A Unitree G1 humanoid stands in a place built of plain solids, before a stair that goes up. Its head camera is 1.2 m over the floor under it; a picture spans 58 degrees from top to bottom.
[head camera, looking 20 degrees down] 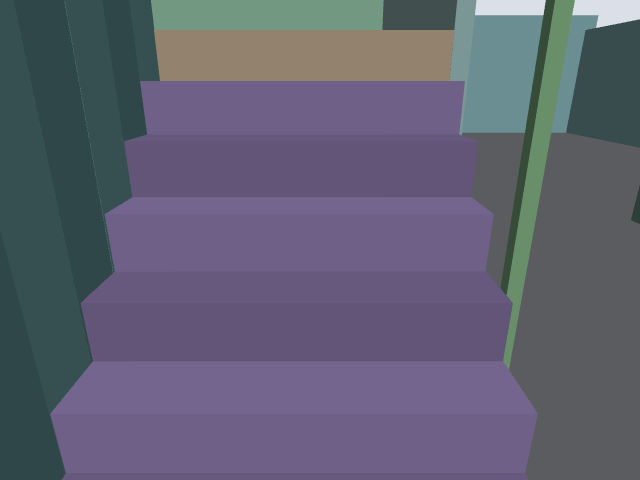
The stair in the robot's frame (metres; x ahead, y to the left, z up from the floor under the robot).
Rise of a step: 0.20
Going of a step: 0.22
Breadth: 1.25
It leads straight ahead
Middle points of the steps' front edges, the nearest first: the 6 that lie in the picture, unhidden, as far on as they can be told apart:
0.89 0.06 0.40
1.11 0.06 0.60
1.33 0.07 0.80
1.55 0.07 1.01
1.77 0.07 1.21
1.99 0.07 1.41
